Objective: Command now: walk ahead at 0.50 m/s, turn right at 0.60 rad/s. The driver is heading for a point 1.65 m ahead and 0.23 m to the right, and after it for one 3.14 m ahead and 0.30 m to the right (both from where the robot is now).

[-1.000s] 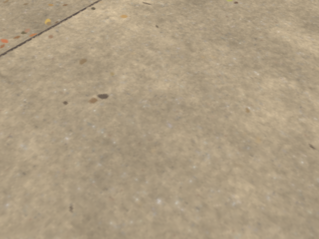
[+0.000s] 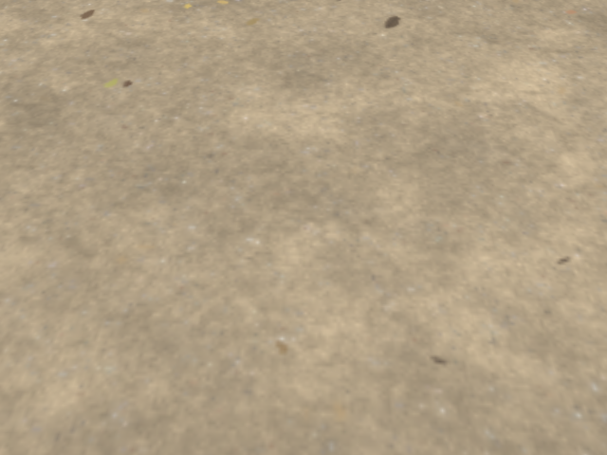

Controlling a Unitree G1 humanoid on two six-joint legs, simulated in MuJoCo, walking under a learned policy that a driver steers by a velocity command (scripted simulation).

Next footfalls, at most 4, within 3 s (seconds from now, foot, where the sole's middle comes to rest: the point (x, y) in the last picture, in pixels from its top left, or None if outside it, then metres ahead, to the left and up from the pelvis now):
0.32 right None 0.32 -0.17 -0.78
0.84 left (331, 366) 0.68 -0.06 -0.78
1.38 right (454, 295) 0.88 -0.38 -0.78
1.92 left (379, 198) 1.22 -0.22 -0.78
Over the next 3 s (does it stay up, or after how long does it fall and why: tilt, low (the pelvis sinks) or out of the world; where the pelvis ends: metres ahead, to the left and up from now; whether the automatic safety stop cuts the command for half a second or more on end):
stays up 1.62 -0.21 -0.01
